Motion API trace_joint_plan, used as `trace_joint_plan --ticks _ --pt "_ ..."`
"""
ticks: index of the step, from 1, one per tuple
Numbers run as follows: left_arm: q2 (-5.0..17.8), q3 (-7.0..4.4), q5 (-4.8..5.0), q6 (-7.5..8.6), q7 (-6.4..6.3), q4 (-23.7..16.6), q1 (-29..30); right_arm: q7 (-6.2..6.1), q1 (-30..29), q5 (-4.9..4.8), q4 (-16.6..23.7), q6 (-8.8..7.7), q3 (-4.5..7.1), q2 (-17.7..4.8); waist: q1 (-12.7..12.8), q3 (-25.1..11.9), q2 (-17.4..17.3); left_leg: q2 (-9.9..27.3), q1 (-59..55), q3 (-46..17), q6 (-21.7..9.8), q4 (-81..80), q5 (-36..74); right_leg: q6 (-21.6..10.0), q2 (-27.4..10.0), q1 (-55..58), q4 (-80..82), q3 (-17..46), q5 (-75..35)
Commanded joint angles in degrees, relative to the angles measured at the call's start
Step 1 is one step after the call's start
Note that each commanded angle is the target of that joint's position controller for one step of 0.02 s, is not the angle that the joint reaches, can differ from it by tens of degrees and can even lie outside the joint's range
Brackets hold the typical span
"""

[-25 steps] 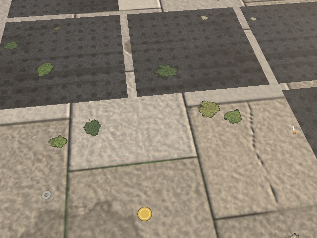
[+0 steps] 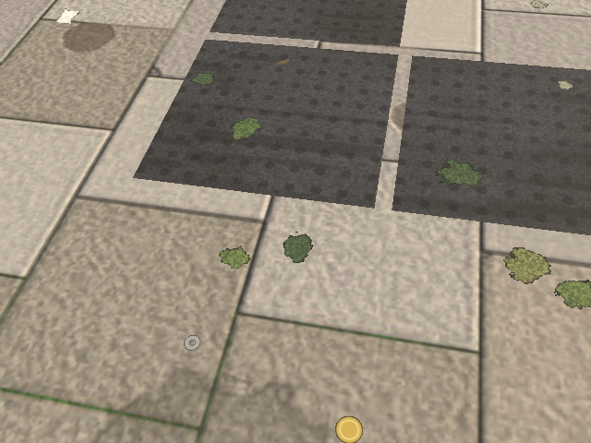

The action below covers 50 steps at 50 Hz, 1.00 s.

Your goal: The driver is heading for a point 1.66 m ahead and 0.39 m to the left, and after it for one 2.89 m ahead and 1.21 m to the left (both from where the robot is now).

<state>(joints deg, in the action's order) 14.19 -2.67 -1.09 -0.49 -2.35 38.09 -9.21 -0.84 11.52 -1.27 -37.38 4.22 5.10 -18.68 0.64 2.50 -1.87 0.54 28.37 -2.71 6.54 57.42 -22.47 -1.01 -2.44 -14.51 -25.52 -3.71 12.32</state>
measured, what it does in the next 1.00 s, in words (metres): steps on the spot, turning left: left foot, then right foot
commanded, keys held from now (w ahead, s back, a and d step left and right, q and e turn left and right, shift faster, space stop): q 0.64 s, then no key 0.14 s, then e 0.22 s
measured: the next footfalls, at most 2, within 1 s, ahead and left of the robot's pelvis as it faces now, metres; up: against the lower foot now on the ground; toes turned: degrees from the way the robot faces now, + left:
left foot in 0.16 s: +0.02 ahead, +0.14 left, +0.00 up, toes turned +8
right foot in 0.64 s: +0.09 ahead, -0.06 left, +0.00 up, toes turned +28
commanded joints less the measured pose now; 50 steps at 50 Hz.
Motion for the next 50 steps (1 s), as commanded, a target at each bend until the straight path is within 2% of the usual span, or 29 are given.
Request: trace_joint_plan --ticks 1,4,6,7,8,9,10,11,12,14,15,20,27,29,31,32,33,34,35,36,38,40,42,43,45,47,48,49,50 --pt "12.3 -3.88 0.4 0.2 0.1 -3.0 0.3 0.74 -3.6 0.15 6.3 -0.86 0.04 -2.5 1.8 -7.0 12.2 1.1 -0.2 3.3 -0.6 -7.4 -1.0 -12.2 -14.3 9.7 5.6 8.4 -23.4" --pt "13.0 -4.34 1.34 0.32 0.76 -2.3 0.3 1.37 -3.1 0.06 6.7 -0.35 0.44 -3.3 1.6 -7.1 12.9 0.5 -4.4 5.4 -2.6 -14.9 -0.1 -11.7 -15.7 9.6 4.1 7.4 -23.8" --pt "13.3 -4.55 2.46 0.43 0.85 -1.9 1.4 1.91 -0.8 -0.02 6.2 -0.14 0.75 -3.1 -0.5 -7.2 12.4 -0.3 -9.7 6.8 -5.3 -24.9 5.8 -9.5 -15.4 8.4 0.8 5.7 -22.8" --pt "12.3 -4.38 2.95 0.53 0.84 -1.3 0.9 1.89 1.5 0.05 5.3 -0.17 1.17 -3.6 -1.6 -7.5 11.2 -1.6 -15.0 7.1 -7.2 -31.7 11.5 -6.8 -14.0 5.9 -2.6 3.5 -19.4" --pt "10.2 -3.89 2.31 0.75 1.04 0.0 -2.2 1.36 3.6 0.14 4.9 -0.28 2.14 -6.3 -1.8 -8.3 4.9 0.5 -23.7 1.7 -9.6 -35.8 21.4 -2.1 -11.1 -1.2 -9.9 -0.6 -10.9" --pt "5.6 -2.21 -1.35 0.87 1.46 -2.6 -1.9 0.24 5.2 0.52 6.0 -0.64 3.81 -14.0 -0.2 -8.9 -15.5 17.0 -34.3 -20.0 -17.1 -34.6 46.3 4.5 -3.2 -19.6 -28.7 -5.9 20.6" --pt "7.9 -2.83 -0.84 1.04 0.83 -4.5 4.0 0.82 5.0 2.71 7.0 -1.98 3.27 -13.4 -4.5 -10.5 -13.4 22.7 -28.8 -26.8 -27.4 -36.1 46.9 5.9 1.6 -25.2 -39.2 3.3 27.9" --pt "10.1 -3.53 0.54 0.77 0.45 -4.4 5.7 1.1 3.5 3.11 6.6 -3.07 2.62 -11.3 -4.5 -8.9 -7.9 19.5 -26.4 -22.1 -26.3 -37.4 40.6 5.4 0.4 -25.3 -43.3 6.4 24.3" --pt "10.3 -3.82 0.98 0.53 0.14 -3.8 5.2 0.78 0.4 2.16 6.2 -3.63 2.21 -9.7 -2.6 -6.9 -6.2 15.8 -24.8 -18.2 -22.9 -37.4 35.5 4.9 -0.2 -25.5 -42.6 7.4 19.0" --pt "10.4 -4.2 0.18 0.2 -0.52 -2.6 3.1 0.06 -3.8 0.38 6.6 -3.35 1.22 -7.4 -0.6 -6.2 -5.5 12.1 -22.3 -15.1 -19.7 -37.3 33.9 5.5 0.0 -23.8 -40.8 7.6 12.2" --pt "10.0 -4.17 0.21 0.35 -0.34 -2.3 2.4 -0.25 -3.9 0.6 6.7 -3.15 0.96 -7.1 -0.1 -7.0 -6.0 11.1 -21.3 -14.7 -19.7 -37.3 35.0 5.9 0.9 -21.9 -41.2 7.3 10.1" --pt "7.6 -3.23 0.84 0.81 0.17 -2.5 3.7 -1.14 -2.0 0.74 5.8 -2.81 1.33 -8.2 -1.3 -7.8 -5.8 9.6 -22.6 -16.7 -19.6 -36.7 29.0 6.6 2.7 -19.1 -27.9 7.9 6.7" --pt "8.1 -3.33 1.57 1.96 1.53 -3.1 4.3 -0.47 -3.2 0.52 6.0 -2.05 1.87 -9.4 -2.0 -6.8 -7.7 8.8 -18.4 -25.5 -19.6 -35.2 24.4 5.1 5.2 -9.6 -14.0 9.0 9.5" --pt "8.1 -3.49 1.75 2.48 2.01 -3.0 2.8 -0.4 -4.2 0.05 6.1 -1.81 1.86 -9.2 -1.1 -7.4 -7.9 7.9 -19.0 -27.6 -18.7 -33.6 26.8 4.2 5.5 -6.2 -7.4 8.9 7.6" --pt "8.7 -4.01 1.41 2.86 2.12 -1.8 -0.7 -0.79 -5.4 -0.73 6.4 -1.51 1.5 -8.0 1.1 -8.1 -6.4 4.5 -15.4 -26.5 -15.0 -30.2 22.2 2.5 3.6 3.2 4.9 8.5 -3.9" --pt "12.0 -4.73 0.5 2.63 1.75 -2.1 -2.0 -0.83 -3.0 -0.15 6.4 -1.59 0.79 -5.4 0.0 -10.2 1.1 0.7 -9.3 -21.7 -11.6 -22.3 8.8 -1.1 -6.2 10.7 6.2 16.3 -8.9" --pt "16.1 -5.33 -1.02 2.05 1.76 -2.2 -0.2 -0.95 -1.2 -0.27 7.3 -2.04 0.7 -4.6 -2.8 -6.7 16.9 -9.4 2.5 -9.5 -7.8 -12.0 -11.3 -10.2 -16.5 10.8 8.2 30.0 -20.3" --pt "12.9 -4.63 -1.35 2.35 1.79 -3.1 0.4 -1.16 0.0 1.05 6.1 -2.55 2.17 -9.4 -1.5 -6.9 14.5 -6.2 3.3 -8.5 -4.7 2.3 -15.7 -16.3 -21.6 7.3 8.5 33.7 -21.5" --pt "10.1 -3.6 -0.77 2.47 1.54 -3.7 2.8 -1.03 0.8 0.66 4.7 -2.46 3.04 -11.1 -2.4 -5.9 10.6 -5.1 3.1 -8.7 -3.7 8.1 -12.0 -15.3 -18.7 5.5 7.9 28.6 -19.7" --pt "8.8 -3.18 -0.04 2.38 1.42 -3.9 4.9 -1.21 1.6 0.57 3.2 -1.94 3.01 -9.8 -3.1 -4.7 8.5 -4.8 3.0 -8.2 -2.7 10.3 -8.6 -12.5 -14.4 4.9 7.1 23.2 -16.5" --pt "7.9 -2.5 1.03 2.16 1.15 -3.5 5.0 -1.33 1.4 0.57 2.5 -1.22 2.18 -6.5 -2.2 -3.8 8.5 -5.3 3.9 -7.7 -1.2 12.3 -4.3 -11.1 -11.3 5.5 6.4 18.3 -18.8" --pt "7.0 -2.0 0.58 1.86 1.06 -2.6 3.2 -1.26 -0.6 0.41 3.1 -1.38 1.03 -3.6 -1.0 -4.6 9.5 -4.8 1.3 -6.0 -0.5 5.9 -2.8 -11.4 -9.1 6.6 6.3 15.2 -20.5" --pt "5.5 -1.19 0.6 1.8 1.44 -1.8 3.8 -1.1 -1.5 1.43 3.3 -1.6 -0.57 0.0 -1.2 -6.3 11.1 -1.3 -5.2 -3.1 -0.2 -8.2 -2.9 -10.6 -7.6 7.2 5.7 13.8 -19.3" --pt "6.5 -1.44 0.9 1.57 1.73 -1.6 3.3 -0.92 -2.5 1.7 3.4 -1.77 -1.11 1.1 -0.3 -6.0 12.7 -0.9 -8.7 -1.1 -0.1 -14.7 -4.0 -10.5 -7.0 6.5 5.6 14.0 -18.5" --pt "10.0 -2.37 1.6 0.92 2.02 -0.8 0.7 -0.81 -2.7 1.12 2.8 -2.1 -0.32 -1.3 0.8 -5.0 13.6 -2.4 -12.4 1.2 -0.3 -24.3 -0.7 -11.0 -7.3 6.1 4.5 17.0 -18.2" --pt "11.5 -2.68 2.83 0.75 2.04 -0.5 0.0 -0.79 0.5 0.95 1.2 -2.5 0.35 -2.9 -1.0 -4.0 12.0 -3.3 -18.8 1.8 -2.6 -38.2 11.7 -9.6 -6.9 3.9 3.1 19.0 -19.2" --pt "11.5 -2.64 2.93 1.2 2.07 -0.2 -1.5 -1.09 1.4 1.23 1.3 -2.71 0.8 -5.2 -0.9 -5.3 10.0 -0.6 -24.0 -1.1 -4.6 -38.6 16.4 -7.2 -6.6 0.8 2.7 19.9 -17.3" --pt "9.8 -2.01 1.85 1.9 2.37 -0.9 -0.9 -1.69 3.7 1.78 1.6 -2.7 1.33 -7.9 -1.2 -8.1 4.6 5.9 -30.2 -5.3 -6.9 -35.5 26.9 -4.1 -4.5 -3.8 -1.2 17.7 -11.7" --pt "6.7 -1.32 2.01 2.43 2.51 -1.9 -0.7 -1.74 2.8 2.15 0.1 -2.26 2.35 -11.1 0.9 -7.6 -8.7 9.8 -27.4 -8.2 -12.0 -33.9 26.5 -0.7 2.1 -7.7 -5.2 9.2 0.9"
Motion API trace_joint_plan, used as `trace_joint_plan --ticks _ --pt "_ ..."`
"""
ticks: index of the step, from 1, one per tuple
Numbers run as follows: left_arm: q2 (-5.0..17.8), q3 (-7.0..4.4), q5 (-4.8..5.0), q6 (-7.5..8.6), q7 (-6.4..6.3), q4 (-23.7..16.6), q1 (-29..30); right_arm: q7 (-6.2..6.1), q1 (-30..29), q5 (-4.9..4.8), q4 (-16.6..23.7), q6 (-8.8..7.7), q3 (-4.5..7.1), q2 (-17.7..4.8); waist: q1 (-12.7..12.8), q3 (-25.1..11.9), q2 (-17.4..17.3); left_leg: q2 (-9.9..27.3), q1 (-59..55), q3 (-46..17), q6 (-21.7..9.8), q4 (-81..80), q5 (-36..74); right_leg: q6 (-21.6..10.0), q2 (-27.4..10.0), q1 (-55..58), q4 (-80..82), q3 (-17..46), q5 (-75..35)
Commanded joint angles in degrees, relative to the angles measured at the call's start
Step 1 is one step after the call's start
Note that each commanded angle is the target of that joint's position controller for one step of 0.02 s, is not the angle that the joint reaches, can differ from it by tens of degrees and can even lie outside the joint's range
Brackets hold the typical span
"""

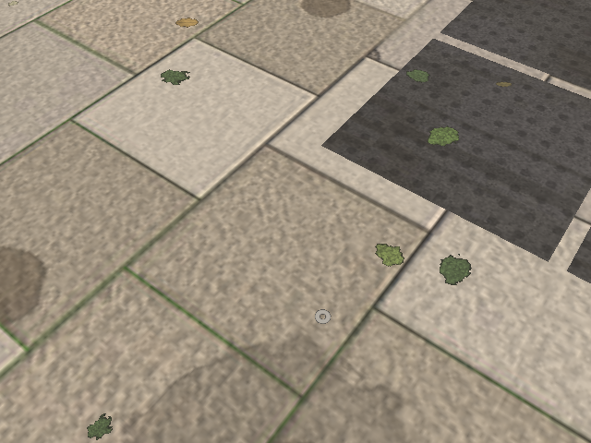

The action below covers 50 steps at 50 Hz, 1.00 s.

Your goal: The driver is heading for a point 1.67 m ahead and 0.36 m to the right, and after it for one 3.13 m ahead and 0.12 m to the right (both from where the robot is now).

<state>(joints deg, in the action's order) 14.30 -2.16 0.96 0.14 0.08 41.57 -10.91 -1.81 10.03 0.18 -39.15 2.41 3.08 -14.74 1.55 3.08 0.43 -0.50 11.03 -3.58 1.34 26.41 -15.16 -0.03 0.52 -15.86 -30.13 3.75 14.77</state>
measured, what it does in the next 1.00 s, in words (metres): steps on the spot, turning right: right foot, then left foot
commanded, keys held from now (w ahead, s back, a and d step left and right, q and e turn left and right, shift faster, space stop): e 0.60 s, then w+e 0.06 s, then w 0.14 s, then w+q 0.20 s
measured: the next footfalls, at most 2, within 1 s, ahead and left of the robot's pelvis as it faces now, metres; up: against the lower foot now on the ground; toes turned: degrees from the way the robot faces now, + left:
right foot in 0.30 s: +0.01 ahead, -0.13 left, +0.00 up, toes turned -12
left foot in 0.84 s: +0.10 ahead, +0.07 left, +0.00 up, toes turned -30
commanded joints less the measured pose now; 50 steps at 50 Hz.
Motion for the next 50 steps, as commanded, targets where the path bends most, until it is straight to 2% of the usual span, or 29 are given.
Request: trace_joint_plan --ticks 1,2,4,5,7,9,12,14,15,16,17,18,20,21,24,30,31,33,37,38,40,41,42,43,44,45,46,48,50 --pt "7.7 -1.83 -0.31 1.69 -0.04 -5.3 2.4 -0.45 2.5 0.81 3.0 -0.57 3.73 -11.6 -1.8 -7.3 -11.5 13.6 -7.2 -10.0 -10.3 -5.2 16.4 0.5 0.3 -6.4 -4.9 -1.0 4.4" --pt "9.1 -2.56 -0.03 1.3 -0.1 -5.4 3.3 -0.52 1.0 0.97 3.5 -0.73 3.38 -10.2 -2.2 -5.6 -12.0 15.3 -6.2 -11.3 -11.7 -6.2 16.3 1.0 0.6 -8.7 -10.0 -2.2 7.9" --pt "9.3 -3.33 0.14 -0.07 -0.35 -5.7 3.1 -0.93 0.6 0.8 3.9 -1.52 3.21 -9.8 -3.2 -4.1 -12.8 19.2 -6.4 -13.2 -14.6 -6.4 24.9 1.9 -0.4 -13.9 -22.9 -1.9 18.5" --pt "8.8 -3.5 0.28 -0.75 -0.29 -5.8 2.2 -1.04 0.6 0.53 3.6 -1.97 3.1 -9.7 -2.7 -3.7 -11.0 20.1 -6.7 -12.2 -15.2 -5.8 29.1 2.4 -1.5 -15.6 -26.6 -0.9 20.0" --pt "7.1 -3.06 0.39 -1.69 -0.07 -5.9 1.4 -0.96 -1.4 -0.1 3.3 -2.16 3.36 -10.0 -1.8 -3.6 -9.1 18.3 -6.1 -7.5 -13.9 -5.1 31.0 3.1 -2.4 -15.0 -25.5 -2.0 16.9" --pt "6.3 -2.6 0.38 -2.06 0.53 -6.7 1.9 -0.87 -3.2 -0.3 3.3 -1.66 3.61 -10.5 -2.1 -4.4 -9.9 16.7 -4.6 -3.6 -12.9 -4.6 30.9 3.3 -2.7 -10.8 -20.7 -4.3 13.1" --pt "7.7 -3.06 0.72 -2.48 1.58 -8.0 0.9 -0.71 -3.1 -0.99 2.8 -1.13 3.93 -11.5 -2.0 -6.2 -10.4 16.9 -4.8 -1.3 -11.6 -1.9 28.8 2.0 -1.7 -5.3 -11.1 -6.9 7.6" --pt "8.4 -3.81 0.17 -2.69 1.46 -7.0 -3.3 -0.54 -2.8 -1.97 2.2 -1.35 3.72 -10.9 0.1 -7.0 -7.8 14.9 -0.8 2.0 -8.1 4.3 20.6 -0.6 1.0 3.3 0.5 -8.6 -2.3" --pt "11.6 -4.85 -0.18 -2.54 0.75 -7.2 -4.7 -0.19 0.8 -1.06 1.0 -1.68 3.23 -8.7 -0.3 -7.2 1.2 10.9 6.3 7.0 -3.5 14.4 8.6 -3.1 -1.9 10.6 5.5 -1.2 -15.8" --pt "19.5 -6.23 -0.49 -2.09 -0.17 -9.6 -4.8 -0.01 0.1 2.47 3.8 -1.73 1.7 -4.9 -1.8 -6.7 19.5 2.1 24.0 9.5 3.2 32.5 -23.2 -12.7 -19.1 17.6 7.5 23.7 -38.9" --pt "18.0 -5.43 -2.68 -0.69 0.68 -10.0 -7.3 -0.54 -5.2 1.11 5.1 -2.06 2.32 -7.5 3.1 -11.4 13.8 -0.4 25.7 -0.1 3.0 42.2 -27.1 -21.5 -23.7 14.1 10.5 30.0 -35.3" --pt "16.5 -4.87 -2.85 0.43 0.98 -9.9 -5.2 -0.79 -6.3 -0.35 5.0 -1.84 2.88 -9.3 1.9 -8.3 8.5 0.9 26.8 -1.5 2.4 45.5 -23.0 -20.0 -21.1 12.2 11.1 25.4 -29.4" --pt "13.7 -4.1 -0.71 0.67 0.14 -9.9 -0.4 -1.45 -5.2 0.03 3.3 -1.43 3.44 -10.1 -0.3 -5.5 3.9 2.9 27.1 -2.2 2.0 42.3 -13.4 -14.2 -15.5 10.2 10.7 18.8 -20.7" --pt "13.2 -3.67 -0.26 0.36 -0.38 -10.2 1.1 -1.49 -4.5 0.29 2.9 -1.35 3.56 -10.0 -1.3 -5.5 4.3 2.6 24.6 -2.0 2.4 41.2 -10.0 -13.0 -13.4 8.3 10.9 16.6 -21.2" --pt "12.5 -3.26 -0.67 -0.1 -1.32 -10.6 0.7 -0.92 -2.8 -0.19 2.0 -1.64 3.15 -8.3 -1.6 -7.5 5.6 0.8 22.1 -1.5 3.6 38.5 -5.1 -13.0 -11.4 9.1 11.2 14.9 -22.2" --pt "13.7 -3.88 -0.52 -1.09 -2.12 -10.7 -0.2 -0.65 -5.5 -0.33 2.3 -2.25 2.66 -7.4 -0.2 -6.1 6.8 -0.3 20.5 -2.8 4.9 24.0 -4.0 -13.1 -10.1 9.2 11.3 19.5 -11.4" --pt "13.6 -3.94 -0.43 -1.2 -2.12 -10.6 -0.6 -0.41 -5.3 -0.42 2.3 -2.5 2.64 -7.6 0.0 -6.8 6.8 -0.5 19.2 -2.7 4.7 21.8 -3.9 -13.3 -9.5 8.4 12.2 20.6 -4.1" --pt "13.7 -3.99 -0.23 -1.2 -1.95 -10.5 -1.0 0.24 -6.2 -0.76 2.7 -3.33 2.65 -8.0 0.6 -5.5 8.3 -0.9 17.7 -2.3 3.9 17.7 -4.5 -13.7 -8.8 6.1 14.4 24.0 10.4" --pt "12.9 -3.37 -0.35 -0.81 -1.36 -9.6 -1.9 1.71 -5.5 -1.31 2.4 -5.75 2.28 -7.9 1.3 -4.9 8.9 -0.7 11.5 -0.3 1.5 10.0 -6.1 -13.6 -8.8 4.4 14.3 26.0 16.5" --pt "12.5 -3.1 -0.33 -0.77 -1.22 -9.3 -2.1 2.07 -4.6 -1.41 2.1 -6.39 2.14 -7.5 0.7 -4.6 8.5 -0.9 8.4 0.5 0.6 7.1 -5.2 -13.3 -8.4 3.0 14.0 26.1 17.2" --pt "11.0 -2.31 -0.33 -0.76 -1.11 -9.0 -1.1 2.51 -0.4 -1.37 0.2 -7.54 2.03 -6.3 -2.3 -3.6 6.8 -0.7 -1.1 2.1 -1.7 -3.5 2.0 -11.1 -5.8 -1.9 11.8 24.9 19.4" --pt "9.0 -1.59 -0.65 -0.36 -1.06 -9.1 -0.9 2.34 2.6 -0.99 -0.8 -7.93 2.15 -7.0 -3.4 -4.3 5.1 1.9 -6.9 0.1 -3.0 -4.8 1.7 -8.9 -4.0 -5.4 7.7 22.3 19.2" --pt "5.4 -0.4 -1.07 0.16 -0.88 -9.5 -0.5 2.06 7.9 -0.25 -1.7 -8.17 2.34 -9.3 -4.5 -5.9 -2.4 10.9 -12.9 -11.1 -6.3 -8.8 -5.9 -5.5 0.7 -11.4 -6.6 14.9 19.2" --pt "6.1 -0.74 -0.38 1.21 -0.96 -12.2 0.7 2.49 11.1 0.94 -3.0 -8.15 3.52 -15.5 -3.6 -2.2 -11.9 19.4 -13.5 -31.1 -14.4 -15.5 -19.6 -2.7 6.6 -24.0 -17.9 4.6 19.5" --pt "10.6 -2.02 0.28 2.2 -1.19 -12.4 2.6 2.74 9.8 0.39 -2.9 -8.34 3.53 -14.4 -3.8 3.5 -10.6 23.0 -9.5 -37.8 -18.6 -18.0 -27.2 -1.6 2.1 -29.8 -25.1 4.0 18.5" --pt "12.1 -2.58 0.48 2.89 -0.83 -11.4 2.3 2.4 8.2 -0.62 -2.4 -8.26 2.53 -11.3 -3.2 5.2 -8.9 20.8 -9.1 -33.9 -17.5 -18.0 -25.8 -1.2 -0.4 -30.9 -27.3 3.9 13.5" --pt "11.4 -2.55 0.01 3.46 -0.42 -10.5 2.3 2.16 8.1 -0.87 -2.0 -8.02 2.0 -10.2 -3.4 4.2 -8.6 17.8 -10.5 -29.7 -15.8 -18.0 -21.6 -0.7 -1.2 -30.9 -27.7 2.7 10.2" --pt "9.6 -2.29 -0.9 4.8 0.33 -11.0 5.2 1.72 9.6 -1.09 -2.1 -7.46 1.61 -9.9 -4.6 2.7 -7.8 14.0 -12.6 -23.3 -13.8 -17.9 -10.1 0.2 -2.5 -30.4 -24.6 0.8 3.4" --pt "6.4 -1.38 -1.1 5.74 0.96 -11.6 8.2 1.12 11.3 -1.19 -2.4 -6.77 1.58 -9.7 -5.6 1.4 -7.8 10.6 -10.5 -17.4 -13.1 -17.4 -0.5 1.6 -1.2 -25.5 -17.6 -1.8 -1.0"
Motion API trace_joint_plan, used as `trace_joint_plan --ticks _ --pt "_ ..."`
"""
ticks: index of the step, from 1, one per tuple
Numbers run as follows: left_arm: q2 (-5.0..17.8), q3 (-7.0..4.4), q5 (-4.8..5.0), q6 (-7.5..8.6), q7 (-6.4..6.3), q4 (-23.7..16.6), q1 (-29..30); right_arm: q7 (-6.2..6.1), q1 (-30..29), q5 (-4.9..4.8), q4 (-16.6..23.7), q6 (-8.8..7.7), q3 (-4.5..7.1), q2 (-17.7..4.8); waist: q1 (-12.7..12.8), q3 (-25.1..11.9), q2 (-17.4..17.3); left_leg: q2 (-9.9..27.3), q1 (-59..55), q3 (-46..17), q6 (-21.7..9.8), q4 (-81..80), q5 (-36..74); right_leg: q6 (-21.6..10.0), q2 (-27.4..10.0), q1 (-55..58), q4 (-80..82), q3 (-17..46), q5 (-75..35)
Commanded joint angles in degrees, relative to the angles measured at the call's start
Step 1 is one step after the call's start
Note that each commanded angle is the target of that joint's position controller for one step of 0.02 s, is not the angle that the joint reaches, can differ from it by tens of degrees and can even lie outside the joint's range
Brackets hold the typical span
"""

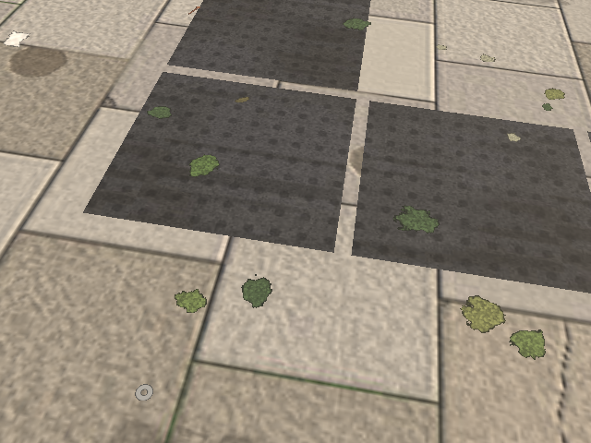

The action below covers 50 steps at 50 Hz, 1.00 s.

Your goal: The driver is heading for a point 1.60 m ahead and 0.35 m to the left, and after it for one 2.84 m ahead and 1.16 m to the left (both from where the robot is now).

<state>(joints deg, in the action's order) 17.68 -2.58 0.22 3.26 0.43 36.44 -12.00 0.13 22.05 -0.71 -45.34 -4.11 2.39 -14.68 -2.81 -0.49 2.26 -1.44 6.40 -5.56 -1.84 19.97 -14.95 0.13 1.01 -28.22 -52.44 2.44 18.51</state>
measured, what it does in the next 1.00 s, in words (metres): walks ahead, turning left: right foot, then left foot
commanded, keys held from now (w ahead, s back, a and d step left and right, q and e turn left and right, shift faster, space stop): w+q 0.82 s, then w+e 0.18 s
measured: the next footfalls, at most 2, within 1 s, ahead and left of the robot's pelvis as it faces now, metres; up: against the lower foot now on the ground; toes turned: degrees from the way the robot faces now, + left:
right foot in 0.20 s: +0.22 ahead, -0.14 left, +0.00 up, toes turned +9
left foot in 0.70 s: +0.47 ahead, +0.18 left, +0.00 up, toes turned +25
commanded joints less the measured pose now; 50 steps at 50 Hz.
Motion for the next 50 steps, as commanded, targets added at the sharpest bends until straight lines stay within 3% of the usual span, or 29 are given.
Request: trace_joint_plan --ticks 1,3,6,8,10,11,12,13,14,15,16,18,21,24,30,32,33,34,35,36,37,38,39,40,41,42,44,47,50 --pt "1.7 -0.49 -0.28 2.89 0.9 -6.6 10.5 -1.09 -0.5 -0.33 3.7 0.13 2.29 -9.9 -1.6 4.7 -10.0 10.2 -3.8 -13.2 -9.5 -10.5 2.4 2.1 -0.9 -9.6 8.9 -1.4 -6.5" --pt "0.6 -0.13 0.16 3.21 1.34 -6.8 12.7 -1.36 0.5 -0.39 3.5 0.74 2.52 -10.9 -2.2 4.4 -11.0 9.1 0.3 -11.2 -9.2 -9.6 5.5 3.1 0.7 -2.6 15.9 -2.5 -8.7" --pt "2.9 -1.01 1.06 3.39 1.55 -6.9 13.0 -1.24 2.1 -1.03 3.2 1.22 2.96 -12.2 -1.7 3.7 -11.6 10.8 3.2 -14.1 -8.8 -8.0 5.6 3.2 1.5 5.6 21.5 -1.5 -11.4" --pt "4.8 -1.97 1.58 3.48 1.19 -6.2 9.8 -1.29 0.8 -1.42 3.6 1.35 3.15 -12.6 1.4 2.9 -11.8 11.7 4.3 -15.7 -7.2 -5.5 6.9 1.7 0.7 12.2 25.1 -0.5 -12.6" --pt "7.8 -3.6 1.31 3.4 -0.04 -4.3 0.7 -1.05 -0.4 -0.82 4.4 1.09 2.49 -10.0 6.8 -2.2 -10.1 7.5 8.9 -13.1 -3.9 5.6 12.9 -1.3 -1.9 27.3 28.0 0.8 -11.6" --pt "11.6 -4.59 0.4 3.07 -0.86 -3.2 -9.7 -0.84 -1.2 0.69 6.3 0.84 1.07 -5.4 11.1 -11.5 -2.3 3.7 16.5 -8.7 -1.6 23.2 3.4 -5.0 -12.9 41.8 27.4 11.2 -6.6" --pt "15.6 -5.3 -0.92 2.24 -0.2 -1.5 -12.8 -1.32 4.5 -1.34 8.6 0.21 0.03 -1.9 8.0 -17.7 17.7 -2.2 31.3 -3.0 0.9 39.8 -18.6 -12.6 -25.0 50.4 35.1 36.5 9.8" --pt "9.8 -4.0 -0.85 2.32 0.21 -1.6 -10.3 -1.55 4.1 -2.67 6.9 0.4 1.56 -8.0 7.7 -10.8 11.9 1.8 36.6 -4.4 1.4 48.5 -16.4 -12.8 -24.4 44.5 38.2 38.4 16.4" --pt "6.6 -3.09 -0.32 2.3 0.06 -1.6 -7.6 -1.29 -0.2 -2.47 7.1 0.65 2.26 -10.1 7.5 -3.9 7.6 3.9 38.5 -3.4 1.2 50.4 -11.1 -11.4 -22.4 38.7 37.9 29.0 10.8" --pt "5.1 -2.58 -0.47 2.32 0.09 -1.4 -5.3 -1.19 -1.6 -1.79 6.7 0.9 2.18 -9.2 6.5 -1.1 3.7 5.5 36.6 -2.5 1.4 49.9 -7.0 -10.6 -19.4 34.0 38.5 21.8 2.1" --pt "3.8 -2.31 -0.79 2.25 0.11 -0.8 -3.8 -0.92 -3.2 -1.24 7.0 0.98 2.23 -8.4 5.7 1.0 3.1 6.6 35.9 -2.2 1.5 48.3 -4.3 -10.3 -17.5 30.5 39.6 17.0 -4.2" --pt "3.1 -2.25 -1.06 2.73 -0.1 0.1 -2.3 -0.21 -4.3 -1.4 7.5 1.65 1.99 -6.4 4.3 2.4 4.5 7.8 33.5 -0.9 1.6 47.1 -1.1 -9.9 -15.3 26.3 41.8 9.6 -12.1" --pt "4.4 -2.8 -0.35 3.47 -0.11 1.9 -2.3 0.31 -7.7 -0.82 9.4 2.36 1.36 -4.5 3.7 4.2 2.4 8.3 35.7 -0.2 2.6 42.4 1.7 -11.2 -16.0 24.5 43.9 4.1 -19.4" --pt "6.2 -3.23 -0.25 3.29 -0.33 3.2 -1.7 1.31 -11.7 -0.56 11.0 1.84 0.75 -4.1 4.3 5.1 1.3 8.2 34.7 1.0 2.8 32.0 10.0 -10.8 -15.1 24.4 45.0 -1.9 -22.3" --pt "9.8 -4.01 1.08 2.04 -0.73 6.4 -5.5 3.48 -21.7 -0.72 15.2 1.28 0.49 -4.9 6.5 6.6 -0.1 5.6 30.2 6.7 -0.8 17.5 14.2 -8.0 -16.2 29.7 42.6 -9.5 -30.6" --pt "11.7 -4.44 1.33 1.16 -1.01 6.8 -6.0 3.66 -20.5 -0.51 15.9 1.64 1.48 -6.9 4.5 3.6 1.7 2.0 25.0 9.9 -3.2 16.5 9.0 -6.7 -16.3 32.9 35.6 -11.7 -48.9" --pt "12.6 -4.64 1.48 0.59 -1.22 6.8 -6.1 3.57 -16.7 -0.46 15.4 1.95 2.43 -8.6 2.0 0.5 2.6 -0.3 19.5 11.3 -4.7 16.4 6.2 -6.2 -16.0 33.5 28.7 -12.7 -57.5" --pt "12.7 -4.56 1.72 0.13 -1.45 6.5 -5.6 3.17 -8.8 -0.66 13.7 2.3 3.89 -11.0 -2.7 -3.8 2.2 -2.5 8.2 11.9 -6.6 14.1 7.5 -4.9 -14.9 30.1 18.0 -14.0 -59.9" --pt "11.2 -3.79 1.24 0.27 -1.75 5.7 -6.1 2.12 1.1 -0.9 11.4 3.03 5.77 -14.3 -7.5 -8.5 -0.5 -1.5 -8.4 7.2 -8.9 12.7 8.3 -2.8 -12.9 18.9 2.7 -14.2 -49.8" --pt "2.3 -1.06 -1.56 1.08 -0.99 2.7 -12.1 1.19 0.9 -1.32 11.3 3.06 6.67 -20.7 -0.6 -13.0 -17.1 14.2 -28.4 -22.4 -17.7 10.5 2.7 0.9 -2.8 -6.6 -19.5 -12.4 8.2" --pt "5.5 -0.83 -0.24 3.15 -0.27 1.5 -9.0 1.51 2.0 -0.81 14.0 1.97 5.67 -18.3 -3.3 -24.3 -13.3 21.2 -32.6 -45.2 -23.8 -0.1 -8.8 1.0 1.5 -13.4 -29.4 2.3 16.9" --pt "9.5 -1.94 2.03 4.11 0.13 -0.4 -2.2 1.85 0.3 -0.24 13.2 1.09 4.67 -14.6 -4.8 -16.4 -8.1 19.2 -27.6 -37.9 -19.8 -3.1 -8.5 0.1 -1.6 -18.1 -28.5 4.4 10.7" --pt "8.7 -1.44 2.09 4.74 -0.03 -1.2 -0.4 1.85 -2.6 -0.39 12.8 0.58 4.28 -13.3 -2.4 -9.0 -5.0 16.8 -18.8 -30.5 -17.7 -3.7 -4.1 -0.6 -4.0 -17.5 -23.3 3.6 5.4" --pt "8.1 -1.4 0.71 4.92 -0.54 -0.6 -0.3 1.76 -6.4 -0.29 13.2 0.37 3.79 -11.9 0.3 -5.2 -1.8 14.4 -10.5 -25.1 -16.1 -3.6 3.3 -0.4 -6.0 -14.3 -18.5 3.4 2.4" --pt "8.6 -1.73 -0.22 4.49 -0.71 -0.1 -1.4 1.6 -8.9 0.44 13.9 0.2 3.27 -10.6 2.4 -3.8 -2.8 12.6 -4.9 -21.2 -15.6 -4.4 10.2 0.0 -7.2 -10.1 -15.5 3.9 0.5" --pt "8.5 -1.73 -0.3 3.7 -0.51 0.9 -3.2 1.4 -10.3 0.99 13.9 0.13 2.8 -9.5 3.8 -3.6 -3.9 12.3 -1.6 -18.5 -15.4 -5.5 14.3 0.5 -8.1 -7.3 -14.1 3.4 -0.9" --pt "6.5 -1.18 -0.6 2.41 -0.33 2.5 -5.2 1.15 -9.9 0.74 12.1 -0.53 2.31 -8.6 4.3 -3.0 -3.9 11.9 2.8 -13.0 -15.6 -7.0 22.3 2.2 -8.8 -4.9 -10.7 1.3 -2.8" --pt "4.3 -0.33 -0.38 1.44 -0.44 1.4 -0.3 0.56 -7.5 0.83 9.3 -0.99 2.31 -10.0 2.5 0.2 -4.8 10.2 5.1 -6.0 -13.9 -9.3 24.1 3.5 -9.3 -7.2 -2.7 0.2 -12.5" --pt "3.4 0.11 0.24 1.73 0.17 0.9 4.5 0.28 -6.3 0.95 7.6 -1.05 1.93 -10.1 0.0 2.2 -5.2 8.4 4.3 -1.0 -10.9 -10.5 18.6 2.5 -8.2 -6.5 8.4 -0.5 -24.6"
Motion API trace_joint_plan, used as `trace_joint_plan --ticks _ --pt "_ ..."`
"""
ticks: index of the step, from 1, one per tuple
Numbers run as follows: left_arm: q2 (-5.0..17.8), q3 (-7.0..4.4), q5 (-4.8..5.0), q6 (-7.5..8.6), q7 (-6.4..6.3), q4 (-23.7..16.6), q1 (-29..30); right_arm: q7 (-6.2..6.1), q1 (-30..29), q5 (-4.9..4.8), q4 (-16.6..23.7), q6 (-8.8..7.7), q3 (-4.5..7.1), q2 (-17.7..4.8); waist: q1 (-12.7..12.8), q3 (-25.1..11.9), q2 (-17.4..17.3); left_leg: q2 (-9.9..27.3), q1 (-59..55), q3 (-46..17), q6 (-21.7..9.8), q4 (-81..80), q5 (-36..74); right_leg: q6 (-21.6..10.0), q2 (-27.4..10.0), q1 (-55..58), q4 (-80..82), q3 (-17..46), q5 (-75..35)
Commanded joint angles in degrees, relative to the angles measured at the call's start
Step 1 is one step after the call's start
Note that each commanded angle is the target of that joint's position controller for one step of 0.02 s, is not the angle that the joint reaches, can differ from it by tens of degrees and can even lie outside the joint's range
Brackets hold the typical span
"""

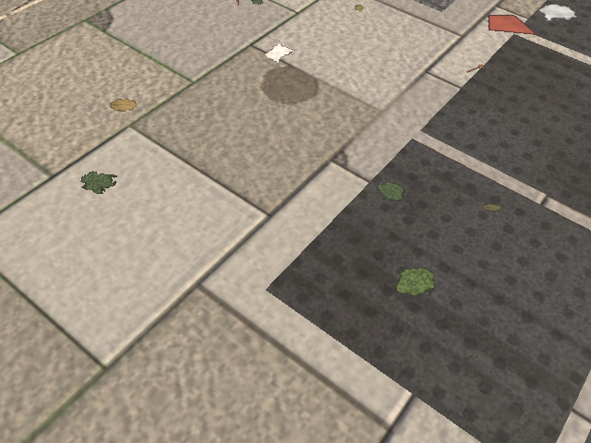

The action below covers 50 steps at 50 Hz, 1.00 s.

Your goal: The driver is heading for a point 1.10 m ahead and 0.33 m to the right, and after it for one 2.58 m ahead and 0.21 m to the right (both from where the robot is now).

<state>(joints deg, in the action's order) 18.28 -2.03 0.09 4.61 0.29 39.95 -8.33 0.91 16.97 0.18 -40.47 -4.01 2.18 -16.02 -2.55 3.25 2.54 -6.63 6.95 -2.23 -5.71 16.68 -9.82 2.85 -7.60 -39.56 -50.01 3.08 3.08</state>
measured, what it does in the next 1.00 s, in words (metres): walks ahead, turning right: right foot, then left foot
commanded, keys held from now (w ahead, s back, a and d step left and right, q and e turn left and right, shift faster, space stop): w+e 0.86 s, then w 0.14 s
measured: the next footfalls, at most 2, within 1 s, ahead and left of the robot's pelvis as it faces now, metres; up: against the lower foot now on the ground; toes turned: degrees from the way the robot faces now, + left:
right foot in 0.26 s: +0.32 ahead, -0.16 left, +0.00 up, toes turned -8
left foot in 0.72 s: +0.64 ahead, -0.03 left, +0.00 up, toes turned -27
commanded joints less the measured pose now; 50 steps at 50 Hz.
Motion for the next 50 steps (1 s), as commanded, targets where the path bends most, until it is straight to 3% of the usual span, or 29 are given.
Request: trace_joint_plan --ticks 1,5,8,10,11,12,13,14,15,16,17,18,19,21,23,27,29,31,34,35,36,37,38,39,40,41,44,47,50 --pt "2.4 -0.26 0.59 0.54 0.59 -3.0 2.6 -0.52 -0.5 0.03 2.1 -1.24 2.17 -9.2 -1.1 -0.9 -5.5 14.0 3.2 -3.6 -6.5 -7.8 11.5 -0.6 1.0 5.4 9.0 -1.6 -11.8" --pt "2.5 -0.17 1.4 0.81 1.96 -5.1 7.8 -0.35 2.6 -0.13 -0.9 -1.04 2.5 -10.3 -3.4 1.8 -4.8 17.8 -5.0 -2.8 -6.2 -7.7 10.4 -2.6 2.6 1.7 15.5 -1.2 -10.9" --pt "2.4 -0.16 1.2 0.94 3.27 -6.8 9.6 -0.66 3.7 -0.43 -2.5 -0.02 2.81 -10.7 -3.4 2.1 -4.7 20.4 -12.9 -1.9 -5.4 -4.0 17.9 -4.9 4.1 -1.9 17.8 -1.6 -3.3" --pt "3.2 -0.56 0.93 0.83 3.75 -7.0 7.1 -1.16 2.4 -0.47 -2.3 0.72 3.08 -11.6 -1.2 -0.6 -6.1 20.3 -15.0 0.1 -3.8 1.4 33.6 -6.9 6.5 2.7 18.5 -4.2 2.4" --pt "4.7 -1.34 0.74 0.59 3.6 -6.4 3.4 -1.53 1.7 -0.35 -2.0 1.11 3.25 -12.3 1.0 -3.9 -7.1 19.6 -15.0 1.3 -2.9 6.9 45.1 -8.0 8.7 8.7 18.1 -6.2 4.6" --pt "6.9 -2.75 0.68 0.42 3.22 -4.7 -4.2 -1.99 0.8 -0.27 -1.5 1.69 3.12 -12.2 5.4 -8.6 -6.4 17.5 -12.5 3.8 -1.3 17.3 52.2 -9.7 11.2 19.4 20.0 -7.8 2.9" --pt "10.4 -4.18 0.86 0.07 2.55 -3.3 -13.2 -2.61 1.1 0.35 -0.4 1.54 2.47 -11.1 9.4 -14.6 -3.7 16.0 -1.0 5.3 1.0 31.9 42.3 -12.9 6.3 36.3 19.5 0.3 -1.0" --pt "16.5 -5.66 0.89 0.08 2.25 -3.3 -17.0 -1.75 7.5 1.3 2.1 0.02 0.35 -4.9 6.3 -22.2 10.8 4.6 24.6 5.3 5.8 55.0 0.7 -24.2 -8.7 59.0 21.9 30.6 6.7" --pt "10.9 -4.27 1.33 -0.07 2.06 -3.3 -18.8 -0.78 4.8 0.89 1.4 -1.85 0.36 -7.2 8.7 -26.5 8.6 2.4 33.4 -4.1 5.7 61.1 -21.4 -25.3 -11.2 64.7 29.9 43.8 12.2" --pt "8.7 -3.53 0.95 -0.26 1.7 -3.5 -16.0 0.11 -0.8 -1.55 3.3 -3.06 1.2 -10.3 9.4 -18.0 5.3 5.9 38.3 -5.6 4.9 61.9 -17.6 -22.3 -9.7 59.1 31.4 35.4 13.4" --pt "8.3 -3.44 0.81 -0.42 1.48 -4.3 -12.5 0.18 -4.0 -1.66 4.4 -3.77 0.83 -9.8 8.1 -12.2 -0.2 8.4 38.1 -4.4 4.5 58.2 -13.5 -20.7 -7.5 50.8 32.2 29.0 9.9" --pt "7.4 -3.14 0.76 -0.63 1.38 -4.8 -9.5 -0.11 -5.5 -0.43 4.7 -3.95 0.98 -9.4 6.0 -7.6 -3.7 10.1 36.4 -3.5 5.0 52.8 -11.1 -19.8 -5.4 43.0 33.3 24.4 3.6" --pt "6.6 -2.71 0.18 -0.64 1.19 -5.6 -7.7 -0.35 -4.8 0.35 4.8 -3.55 1.3 -9.5 4.0 -5.9 -2.6 11.4 32.8 -3.5 5.7 49.6 -9.2 -19.5 -3.7 37.5 34.7 21.4 -1.8" --pt "6.5 -2.73 0.2 -0.66 0.81 -5.9 -5.8 -0.59 -2.5 0.9 4.4 -2.51 1.12 -8.3 1.9 -5.1 0.0 11.6 29.3 -2.5 7.8 45.7 -8.2 -20.2 -1.9 31.6 36.5 18.4 -7.6" --pt "7.5 -3.04 0.5 -0.56 0.19 -5.2 -6.0 -0.97 -3.4 1.06 4.7 -1.72 0.64 -7.0 1.6 -4.0 0.3 11.2 28.1 -1.1 9.8 39.9 -5.4 -20.1 -0.3 26.9 37.3 14.6 -10.9" --pt "8.9 -3.65 1.16 -1.34 -0.92 -3.4 -8.9 -0.76 -12.7 0.79 6.6 -2.06 -0.42 -4.4 5.2 -3.0 1.5 7.9 22.1 -0.1 10.9 21.5 11.3 -16.0 4.0 22.4 36.1 10.6 -5.5" --pt "9.3 -3.84 1.42 -1.8 -1.14 -2.3 -11.3 -0.34 -15.9 0.01 7.3 -2.48 -0.22 -5.0 6.6 -3.4 2.0 6.4 19.7 -0.6 10.7 16.7 14.9 -15.0 3.2 23.6 35.1 13.0 -2.0" --pt "8.8 -3.82 1.78 -2.17 -1.29 -1.6 -12.3 -0.06 -16.7 -0.45 7.7 -2.84 0.46 -6.5 6.3 -3.6 2.7 6.3 18.8 -2.6 9.7 13.1 13.6 -14.1 1.7 27.3 32.4 16.8 1.2" --pt "8.3 -3.93 1.4 -2.64 -1.37 -1.6 -11.1 -0.03 -13.1 -0.72 6.9 -3.42 1.8 -8.7 3.5 -4.0 4.7 6.7 14.2 -3.1 6.8 10.6 7.4 -12.4 0.1 30.9 27.0 21.3 1.0" --pt "6.9 -3.5 1.21 -2.71 -1.23 -1.9 -10.6 -0.35 -8.6 -0.47 5.8 -3.62 2.56 -9.7 1.1 -6.0 4.3 7.1 7.4 -2.3 5.1 8.3 7.1 -11.0 2.1 29.9 22.6 20.3 -0.6" --pt "3.7 -2.3 0.65 -2.52 -0.88 -2.7 -10.7 -0.79 -1.8 0.51 5.3 -3.83 3.4 -11.9 -2.1 -12.7 0.9 13.7 -5.1 -7.8 1.8 9.2 4.4 -9.1 5.3 25.8 10.3 17.0 2.7" --pt "-0.3 -0.99 1.45 -2.05 -0.82 -4.1 -17.4 -1.03 4.4 1.48 4.1 -3.1 4.76 -16.6 -1.0 -21.2 -13.7 26.8 -25.5 -29.7 -6.7 6.8 -6.5 -4.9 13.7 7.6 -9.0 8.4 20.7" --pt "3.0 -1.21 2.07 -1.79 -0.88 -4.3 -18.5 -0.48 5.7 0.04 3.2 -2.55 4.45 -14.0 -0.9 -21.0 -19.8 31.3 -26.5 -44.5 -9.0 1.6 -20.4 -4.0 11.0 -2.5 -19.6 7.2 30.8" --pt "7.5 -2.49 2.22 -2.05 -0.91 -3.8 -14.2 -0.63 2.9 -0.29 3.9 -2.32 3.38 -9.9 -2.1 -13.1 -12.7 29.0 -19.7 -37.8 -6.7 0.0 -23.8 -3.5 8.2 -5.2 -23.6 7.7 25.8" --pt "8.1 -2.78 1.65 -2.42 -0.97 -4.5 -10.2 -0.79 0.4 0.03 4.2 -1.93 2.87 -8.4 -1.9 -8.2 -8.6 26.7 -13.3 -29.3 -4.8 -0.2 -17.5 -3.2 6.4 -4.6 -23.9 5.4 21.6" --pt "7.4 -2.88 1.06 -2.49 -0.84 -5.3 -7.9 -0.8 -1.6 0.25 3.8 -1.77 2.41 -7.0 -1.1 -4.4 -7.1 24.2 -7.6 -23.0 -4.4 -1.5 -10.2 -2.9 4.8 -3.8 -21.5 4.9 18.6" --pt "4.1 -2.64 1.48 -3.2 -0.2 -5.5 -8.1 -0.86 -2.9 0.44 2.4 -2.27 2.03 -5.5 1.0 -2.3 -9.6 20.4 -0.4 -12.2 -4.2 -5.4 -0.4 -2.7 2.4 1.1 -17.2 3.3 14.7" --pt "1.5 -1.75 0.91 -3.22 -0.14 -6.4 -5.5 -0.45 -1.6 0.16 0.1 -2.83 2.68 -7.3 1.3 -1.3 -7.4 20.9 0.0 -7.9 -6.4 -7.7 6.3 -2.1 2.5 -0.2 -9.8 3.4 11.7" --pt "0.6 -1.07 0.57 -2.39 0.57 -6.8 -1.6 -0.29 -1.7 -0.35 -1.4 -2.49 2.95 -8.7 0.7 -1.2 -6.2 20.0 -1.5 -2.8 -6.3 -8.3 11.5 -2.1 2.4 0.7 1.1 1.9 3.6"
